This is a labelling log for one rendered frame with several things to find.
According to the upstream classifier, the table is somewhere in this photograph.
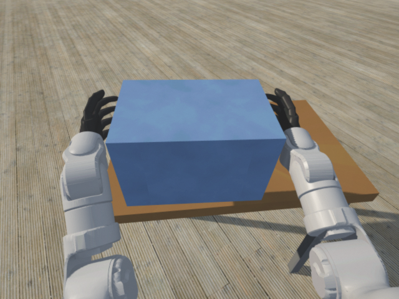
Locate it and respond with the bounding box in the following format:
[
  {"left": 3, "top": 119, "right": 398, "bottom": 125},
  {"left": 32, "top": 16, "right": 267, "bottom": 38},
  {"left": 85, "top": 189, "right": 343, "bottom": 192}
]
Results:
[{"left": 107, "top": 100, "right": 380, "bottom": 273}]

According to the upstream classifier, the robot right hand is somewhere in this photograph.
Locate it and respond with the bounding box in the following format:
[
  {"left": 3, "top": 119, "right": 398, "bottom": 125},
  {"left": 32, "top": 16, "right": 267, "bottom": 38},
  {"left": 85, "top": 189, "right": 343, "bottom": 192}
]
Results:
[{"left": 265, "top": 88, "right": 300, "bottom": 131}]

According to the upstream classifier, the right robot upper arm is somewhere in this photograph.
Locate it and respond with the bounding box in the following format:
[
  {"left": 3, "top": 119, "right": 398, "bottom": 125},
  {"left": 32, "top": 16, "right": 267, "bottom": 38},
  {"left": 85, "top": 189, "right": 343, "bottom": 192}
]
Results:
[{"left": 309, "top": 239, "right": 399, "bottom": 299}]

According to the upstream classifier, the robot left forearm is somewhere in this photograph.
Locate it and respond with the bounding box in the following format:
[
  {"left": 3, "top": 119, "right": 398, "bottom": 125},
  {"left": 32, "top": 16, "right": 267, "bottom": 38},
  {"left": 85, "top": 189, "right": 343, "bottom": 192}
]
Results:
[{"left": 60, "top": 131, "right": 121, "bottom": 299}]

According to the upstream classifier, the robot right forearm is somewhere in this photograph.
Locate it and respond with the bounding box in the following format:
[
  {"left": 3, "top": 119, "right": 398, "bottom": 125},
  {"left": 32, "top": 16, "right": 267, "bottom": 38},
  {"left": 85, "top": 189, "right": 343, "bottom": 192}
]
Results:
[{"left": 279, "top": 127, "right": 390, "bottom": 286}]

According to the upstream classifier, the robot left hand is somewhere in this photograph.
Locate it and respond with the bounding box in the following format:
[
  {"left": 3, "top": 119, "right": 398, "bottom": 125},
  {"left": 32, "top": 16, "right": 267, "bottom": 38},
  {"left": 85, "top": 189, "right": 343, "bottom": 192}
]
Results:
[{"left": 79, "top": 90, "right": 118, "bottom": 140}]

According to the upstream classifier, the carton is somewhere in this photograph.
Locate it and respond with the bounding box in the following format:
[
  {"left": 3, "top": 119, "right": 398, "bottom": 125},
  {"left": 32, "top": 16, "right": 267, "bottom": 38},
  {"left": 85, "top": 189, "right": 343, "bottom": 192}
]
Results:
[{"left": 105, "top": 79, "right": 287, "bottom": 206}]

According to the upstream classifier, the left robot upper arm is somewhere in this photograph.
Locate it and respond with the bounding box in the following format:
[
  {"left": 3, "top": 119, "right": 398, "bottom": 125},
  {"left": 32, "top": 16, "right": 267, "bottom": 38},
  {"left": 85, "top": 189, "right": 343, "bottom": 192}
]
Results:
[{"left": 64, "top": 254, "right": 138, "bottom": 299}]

